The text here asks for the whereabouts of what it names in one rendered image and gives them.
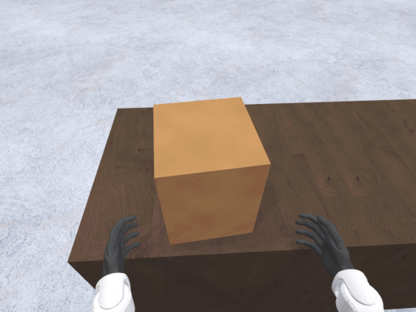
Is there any pedestal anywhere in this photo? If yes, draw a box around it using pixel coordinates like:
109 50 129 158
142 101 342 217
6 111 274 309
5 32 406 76
68 99 416 312

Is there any robot left hand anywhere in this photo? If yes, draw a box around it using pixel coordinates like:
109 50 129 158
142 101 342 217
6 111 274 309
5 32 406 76
102 215 140 278

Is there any left robot forearm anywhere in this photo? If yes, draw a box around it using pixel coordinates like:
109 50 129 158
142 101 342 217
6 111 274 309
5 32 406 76
92 273 135 312

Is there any robot right hand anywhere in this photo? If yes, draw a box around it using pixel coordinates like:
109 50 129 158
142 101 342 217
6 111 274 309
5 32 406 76
295 213 354 278

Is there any right robot forearm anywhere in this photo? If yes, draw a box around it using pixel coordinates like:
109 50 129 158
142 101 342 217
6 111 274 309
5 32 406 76
331 269 385 312

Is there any carton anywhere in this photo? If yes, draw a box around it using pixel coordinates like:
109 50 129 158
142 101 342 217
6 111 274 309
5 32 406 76
153 97 271 245

